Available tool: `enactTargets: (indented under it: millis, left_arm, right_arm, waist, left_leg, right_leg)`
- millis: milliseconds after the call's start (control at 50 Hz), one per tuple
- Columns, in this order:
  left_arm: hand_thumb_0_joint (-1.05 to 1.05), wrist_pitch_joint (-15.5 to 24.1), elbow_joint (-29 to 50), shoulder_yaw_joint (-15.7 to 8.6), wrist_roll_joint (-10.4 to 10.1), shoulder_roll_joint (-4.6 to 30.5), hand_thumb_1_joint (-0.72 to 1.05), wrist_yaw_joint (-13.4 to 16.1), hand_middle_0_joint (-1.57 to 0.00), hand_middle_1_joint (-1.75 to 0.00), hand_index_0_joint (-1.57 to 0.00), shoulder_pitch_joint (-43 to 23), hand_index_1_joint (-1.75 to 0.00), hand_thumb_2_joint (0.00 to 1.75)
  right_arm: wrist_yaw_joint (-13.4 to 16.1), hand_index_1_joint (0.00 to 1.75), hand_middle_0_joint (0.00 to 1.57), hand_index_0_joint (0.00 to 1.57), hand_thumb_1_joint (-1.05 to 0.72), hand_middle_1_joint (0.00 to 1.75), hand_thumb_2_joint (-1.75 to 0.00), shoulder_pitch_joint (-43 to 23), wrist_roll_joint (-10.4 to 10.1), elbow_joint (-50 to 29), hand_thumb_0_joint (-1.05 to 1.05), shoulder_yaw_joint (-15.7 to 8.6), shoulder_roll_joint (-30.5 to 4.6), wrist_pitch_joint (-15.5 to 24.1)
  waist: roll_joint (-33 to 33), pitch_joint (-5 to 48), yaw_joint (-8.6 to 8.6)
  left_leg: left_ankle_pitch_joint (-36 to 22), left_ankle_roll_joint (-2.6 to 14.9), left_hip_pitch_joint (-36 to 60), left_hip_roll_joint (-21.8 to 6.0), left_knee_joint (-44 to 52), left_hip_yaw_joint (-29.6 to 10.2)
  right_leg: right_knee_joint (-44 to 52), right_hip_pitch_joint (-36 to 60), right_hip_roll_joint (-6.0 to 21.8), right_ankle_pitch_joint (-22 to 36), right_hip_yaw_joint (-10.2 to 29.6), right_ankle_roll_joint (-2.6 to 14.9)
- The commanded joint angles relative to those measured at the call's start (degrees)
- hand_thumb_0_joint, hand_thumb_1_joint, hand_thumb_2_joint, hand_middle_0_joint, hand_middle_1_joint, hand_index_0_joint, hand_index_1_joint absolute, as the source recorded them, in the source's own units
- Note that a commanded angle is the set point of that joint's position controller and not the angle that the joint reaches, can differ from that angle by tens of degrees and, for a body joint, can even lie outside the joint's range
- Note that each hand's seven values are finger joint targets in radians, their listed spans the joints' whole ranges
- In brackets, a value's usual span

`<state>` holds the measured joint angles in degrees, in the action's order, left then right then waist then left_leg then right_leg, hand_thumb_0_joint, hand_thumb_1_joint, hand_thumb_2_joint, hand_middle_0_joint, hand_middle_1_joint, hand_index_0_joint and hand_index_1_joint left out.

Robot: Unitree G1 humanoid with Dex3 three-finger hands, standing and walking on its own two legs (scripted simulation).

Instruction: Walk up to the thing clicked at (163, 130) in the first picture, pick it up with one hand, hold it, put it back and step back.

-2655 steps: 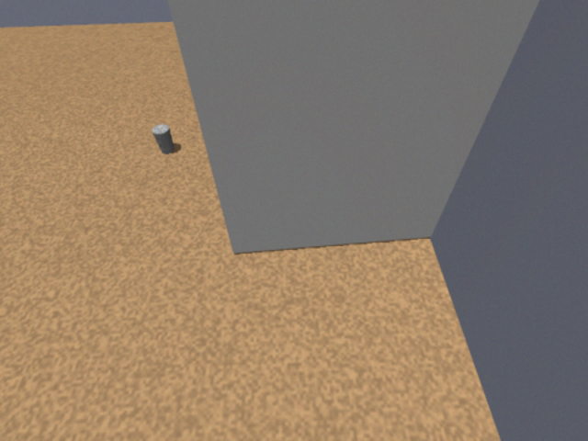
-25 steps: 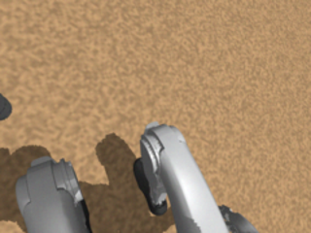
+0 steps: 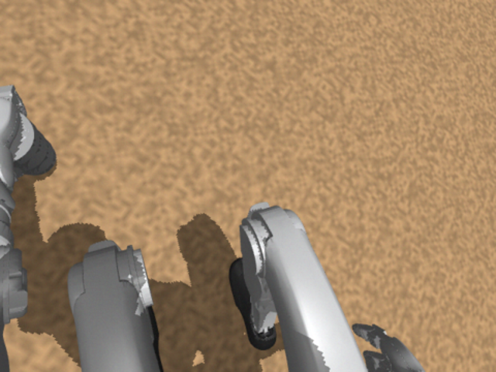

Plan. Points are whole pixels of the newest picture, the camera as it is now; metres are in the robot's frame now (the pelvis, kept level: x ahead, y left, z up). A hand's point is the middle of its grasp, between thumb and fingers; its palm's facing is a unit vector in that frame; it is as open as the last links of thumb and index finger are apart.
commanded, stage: settle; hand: left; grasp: from above
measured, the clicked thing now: (20, 148) +0.50 +0.29 -0.23
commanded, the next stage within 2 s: lift in 0.32 s
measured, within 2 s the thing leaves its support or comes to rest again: neither
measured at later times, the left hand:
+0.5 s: hand out of the picture +0.47 +0.29 -0.11, palm faces -0.43 -0.06 -0.90, open 11.4 cm
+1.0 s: hand out of the picture +0.42 +0.30 +0.00, palm faces -0.45 -0.11 -0.89, open 11.3 cm
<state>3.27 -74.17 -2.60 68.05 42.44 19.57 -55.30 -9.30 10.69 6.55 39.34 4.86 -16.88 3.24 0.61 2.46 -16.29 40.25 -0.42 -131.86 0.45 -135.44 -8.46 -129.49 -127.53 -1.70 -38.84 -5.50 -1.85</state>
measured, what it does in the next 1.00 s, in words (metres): rises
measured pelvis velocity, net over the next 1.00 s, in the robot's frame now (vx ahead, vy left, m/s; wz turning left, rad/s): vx -0.01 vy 0.01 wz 0.08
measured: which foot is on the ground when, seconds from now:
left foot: down 0.00-1.00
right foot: down 0.00-1.00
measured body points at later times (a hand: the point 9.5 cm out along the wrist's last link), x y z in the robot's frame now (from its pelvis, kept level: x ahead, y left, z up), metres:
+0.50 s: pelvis -0.01 +0.00 +0.03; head +0.22 +0.07 +0.41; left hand +0.49 +0.29 -0.06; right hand +0.04 -0.27 -0.07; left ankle +0.07 +0.12 -0.31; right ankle +0.10 -0.12 -0.31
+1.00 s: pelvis -0.01 +0.01 +0.12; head +0.19 +0.06 +0.52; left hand +0.44 +0.30 +0.05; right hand +0.08 -0.26 +0.01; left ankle +0.07 +0.12 -0.31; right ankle +0.10 -0.12 -0.31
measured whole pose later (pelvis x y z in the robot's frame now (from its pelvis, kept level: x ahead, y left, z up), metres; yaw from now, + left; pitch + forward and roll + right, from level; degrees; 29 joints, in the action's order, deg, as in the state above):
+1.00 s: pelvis -0.01 +0.01 +0.12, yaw +4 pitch +35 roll -6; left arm 2.2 -55.4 2.6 60.2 34.5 6.0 -41.7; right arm -2.7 12.8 0.2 36.1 1.1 -15.7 -3.9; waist -2.5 9.9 -10.0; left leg 36.7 0.8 -111.2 0.2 -112.6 -4.4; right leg -108.5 -108.0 -0.8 -35.9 -2.2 -2.2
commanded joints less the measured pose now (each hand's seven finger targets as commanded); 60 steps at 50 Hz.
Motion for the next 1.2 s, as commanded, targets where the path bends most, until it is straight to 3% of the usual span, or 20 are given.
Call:
enactTargets:
  millis: [0, 80, 160, 200, 240, 340, 360, 400, 420, 440, 500, 620, 740, 840, 860, 920, 980, 1020, 1100, 1180]
  left_arm:
    - [0.0, -0.92, 11.73, -0.08, -1.67, 12.86, 0.24, -1.43, -0.74, -1.21, -0.73, -20.69, -1.22, 1.28]
    - [0.0, 0.19, 10.48, 2.12, -2.0, 10.28, 0.2, -4.97, -0.72, -1.21, -0.73, -20.69, -1.21, 1.22]
    - [0.0, 1.85, 11.22, 1.39, -2.43, 11.74, 0.27, -6.22, -0.77, -1.19, -0.77, -21.69, -1.19, 1.23]
    - [0.0, 2.73, 12.17, 0.63, -2.09, 13.15, 0.2, -5.98, -0.76, -1.18, -0.76, -23.13, -1.18, 1.21]
    - [0.0, 3.35, 12.06, 0.98, -1.44, 12.5, 0.13, -5.47, -0.73, -1.16, -0.72, -23.66, -1.17, 1.21]
    - [0.0, 3.97, 13.92, 0.1, -0.9, 14.6, 0.11, -3.87, -0.71, -1.16, -0.69, -26.75, -1.18, 1.25]
    - [0.0, 3.84, 12.27, -0.17, -0.8, 14.64, 0.11, -3.59, -0.71, -1.16, -0.69, -26.52, -1.19, 1.27]
    - [0.0, 3.38, 13.05, -0.06, -0.77, 14.62, 0.0, -3.1, -0.69, -1.19, -0.69, -26.48, -1.19, 1.17]
    - [0.0, 2.97, 13.17, -0.43, -0.79, 14.52, 0.08, -2.88, -0.64, -1.11, -0.62, -26.62, -1.12, 1.25]
    - [0.0, 2.59, 12.63, -0.18, -1.11, 14.01, 0.0, -3.03, -0.67, -1.17, -0.67, -25.63, -1.17, 1.17]
    - [0.0, 1.25, 14.42, -0.01, -2.09, 13.67, 0.17, -4.54, -0.72, -1.2, -0.72, -25.37, -1.2, 1.23]
    - [0.0, 0.1, 16.47, 0.73, -4.7, 12.1, 0.26, -9.18, -0.77, -1.23, -0.77, -20.04, -1.23, 1.27]
    - [0.0, 0.73, 23.86, 0.01, -6.15, 11.29, 0.36, -10.99, -0.8, -1.21, -0.81, -15.88, -1.21, 1.29]
    - [0.0, 0.53, 31.03, -0.09, -7.6, 10.24, 0.44, -10.71, -0.82, -1.24, -0.83, -13.95, -1.23, 1.31]
    - [0.0, 0.03, 28.76, -0.26, -7.39, 9.75, 0.45, -10.63, -0.83, -1.22, -0.83, -9.97, -1.21, 1.32]
    - [0.0, -0.7, 33.48, 1.0, -8.35, 7.36, 0.46, -10.57, -0.82, -1.22, -0.83, -10.64, -1.21, 1.29]
    - [0.0, -1.56, 33.99, 1.82, -9.03, 4.8, 0.45, -10.45, -0.82, -1.22, -0.83, -5.96, -1.22, 1.33]
    - [0.0, -2.02, 35.4, 1.62, -9.45, 5.08, 0.46, -10.23, -0.82, -1.24, -0.83, -5.13, -1.23, 1.33]
    - [0.0, -2.75, 36.03, 3.17, -10.26, 1.56, 0.44, -10.21, -0.8, -1.24, -0.81, -0.21, -1.23, 1.3]
    - [0.0, -3.51, 37.6, 3.61, -10.33, 0.53, 0.44, -10.1, -0.79, -1.25, -0.81, 4.14, -1.23, 1.29]
  right_arm:
    - [1.97, 0.3, 0.2, 0.2, -0.92, 0.3, -0.91, 13.44, -0.8, -0.19, 0.0, -5.39, -14.61, -1.86]
    - [2.84, 0.3, 0.2, 0.2, -0.93, 0.3, -0.91, 13.05, -1.27, -1.24, 0.0, -4.93, -13.76, -3.34]
    - [3.41, 0.3, 0.2, 0.2, -0.93, 0.3, -0.91, 12.42, -1.29, -2.45, 0.0, -4.65, -13.3, -3.86]
    - [3.76, 0.3, 0.2, 0.2, -0.93, 0.3, -0.91, 12.11, -1.56, -2.51, 0.0, -4.61, -13.35, -3.98]
    - [3.83, 0.3, 0.2, 0.2, -0.93, 0.3, -0.91, 12.31, -1.61, -2.67, 0.0, -4.73, -13.44, -3.83]
    - [4.09, 0.3, 0.2, 0.2, -0.92, 0.3, -0.91, 12.51, -1.86, -2.74, 0.0, -5.02, -13.07, -3.73]
    - [4.23, 0.3, 0.2, 0.2, -0.92, 0.3, -0.91, 12.81, -1.89, -2.53, 0.0, -5.19, -13.22, -3.69]
    - [4.29, 0.3, 0.2, 0.2, -0.95, 0.3, -0.92, 12.81, -1.99, -2.51, 0.0, -5.17, -12.65, -3.72]
    - [4.49, 0.3, 0.2, 0.2, -0.9, 0.3, -0.9, 13.31, -2.21, -2.26, 0.0, -5.49, -13.02, -3.72]
    - [4.56, 0.3, 0.2, 0.2, -0.94, 0.3, -0.92, 13.15, -2.38, -2.47, 0.0, -5.49, -12.87, -3.69]
    - [4.77, 0.3, 0.2, 0.2, -0.94, 0.3, -0.91, 13.88, -3.14, -2.17, 0.0, -6.32, -13.18, -4.0]
    - [5.33, 0.3, 0.2, 0.2, -0.94, 0.3, -0.91, 14.66, -3.97, -3.22, 0.0, -6.5, -12.17, -5.26]
    - [6.24, 0.3, 0.2, 0.2, -0.93, 0.3, -0.91, 14.06, -4.85, -4.94, 0.0, -7.28, -12.55, -5.88]
    - [7.03, 0.3, 0.2, 0.2, -0.93, 0.3, -0.91, 12.6, -5.62, -5.98, 0.0, -7.8, -11.17, -6.23]
    - [7.12, 0.3, 0.2, 0.2, -0.92, 0.3, -0.91, 12.77, -5.73, -5.75, 0.0, -7.97, -11.37, -6.23]
    - [7.6, 0.3, 0.2, 0.2, -0.92, 0.3, -0.91, 11.94, -6.18, -5.71, 0.0, -8.28, -10.64, -6.16]
    - [8.11, 0.3, 0.2, 0.2, -0.92, 0.3, -0.91, 11.04, -6.48, -5.23, 0.0, -8.63, -10.17, -6.06]
    - [8.56, 0.3, 0.2, 0.2, -0.92, 0.3, -0.91, 10.41, -6.64, -5.27, 0.0, -8.87, -9.75, -5.96]
    - [9.45, 0.3, 0.2, 0.2, -0.92, 0.3, -0.91, 9.18, -6.98, -4.69, 0.0, -8.8, -8.31, -5.65]
    - [10.25, 0.3, 0.2, 0.2, -0.92, 0.3, -0.91, 8.23, -7.46, -4.66, 0.0, -8.97, -7.6, -5.62]
  waist:
    - [-22.77, 42.98, 0.23]
    - [-18.92, 39.72, -0.8]
    - [-17.15, 39.86, -0.41]
    - [-18.1, 40.58, 0.53]
    - [-18.45, 40.03, -0.07]
    - [-19.64, 45.52, 0.78]
    - [-19.3, 43.69, 0.38]
    - [-19.75, 44.79, 1.07]
    - [-20.62, 45.8, 1.51]
    - [-21.07, 46.18, 1.7]
    - [-22.49, 47.62, 2.29]
    - [-18.22, 47.2, 3.08]
    - [-17.1, 46.64, 4.54]
    - [-18.32, 48.74, 5.92]
    - [-17.55, 47.27, 6.07]
    - [-18.47, 48.56, 6.19]
    - [-17.5, 46.64, 6.7]
    - [-16.2, 46.02, 6.93]
    - [-12.82, 42.96, 6.95]
    - [-11.87, 42.31, 8.41]
  left_leg:
    - [-18.4, 1.11, 35.56, 0.05, 15.8, 5.74]
    - [-15.86, 1.47, 33.31, 0.19, 17.21, 5.49]
    - [-13.51, 1.82, 32.59, 0.42, 17.91, 6.18]
    - [-12.23, 1.63, 33.4, 0.52, 18.84, 6.11]
    - [-11.66, 1.62, 34.03, 0.5, 18.94, 6.19]
    - [-11.13, 1.71, 36.48, 0.5, 20.35, 6.3]
    - [-10.28, 1.79, 35.74, 0.64, 20.34, 6.44]
    - [-9.65, 1.75, 36.78, 0.55, 21.45, 6.64]
    - [-9.87, 1.59, 37.85, 0.6, 22.06, 6.5]
    - [-10.16, 1.53, 38.83, 0.53, 22.56, 6.21]
    - [-11.33, 1.36, 41.64, 0.47, 24.53, 5.63]
    - [-12.28, 2.12, 41.21, 0.48, 26.42, 6.4]
    - [-12.45, 1.73, 45.35, 0.58, 30.17, 5.15]
    - [-11.32, 1.74, 50.74, 0.02, 35.45, 4.93]
    - [-11.22, 1.72, 52.02, -0.04, 36.86, 4.29]
    - [-11.87, 1.67, 56.48, -0.51, 40.18, 3.88]
    - [-13.02, 1.4, 59.74, -0.57, 43.74, 3.11]
    - [-13.12, 1.56, 61.71, -0.66, 45.32, 3.58]
    - [-14.47, 2.08, 63.05, -0.26, 48.16, 5.72]
    - [-16.52, 1.73, 69.84, -0.45, 53.62, 5.48]
  right_leg:
    - [14.38, 22.78, -1.41, 18.31, -3.16, 5.07]
    - [16.1, 23.25, -1.51, 16.14, -2.96, 4.99]
    - [17.66, 25.35, -1.33, 14.38, -2.05, 4.57]
    - [17.53, 23.83, -1.22, 12.9, -2.07, 4.7]
    - [17.97, 23.36, -1.07, 12.62, -1.99, 4.7]
    - [17.81, 24.65, -1.15, 12.72, -1.67, 4.59]
    - [18.2, 24.06, -1.05, 11.96, -1.58, 4.56]
    - [18.63, 25.18, -1.07, 11.43, -1.42, 4.52]
    - [18.53, 24.2, -0.85, 11.6, -1.56, 4.72]
    - [18.41, 23.95, -0.88, 11.88, -1.64, 4.74]
    - [18.94, 23.74, -0.56, 12.98, -1.36, 4.84]
    - [22.88, 28.82, -0.77, 13.17, -0.43, 4.41]
    - [26.35, 29.77, -0.25, 12.19, -0.11, 4.87]
    - [29.65, 33.7, -0.35, 12.13, 0.3, 4.39]
    - [30.44, 33.92, -0.18, 11.96, 0.21, 4.16]
    - [32.73, 36.11, -0.28, 12.68, 0.3, 3.91]
    - [35.17, 38.64, -0.11, 13.3, 0.29, 3.74]
    - [37.85, 41.35, -0.23, 13.38, 0.51, 3.65]
    - [44.07, 47.82, -0.3, 14.41, 1.73, 3.36]
    - [48.95, 53.35, -0.42, 15.23, 1.92, 3.39]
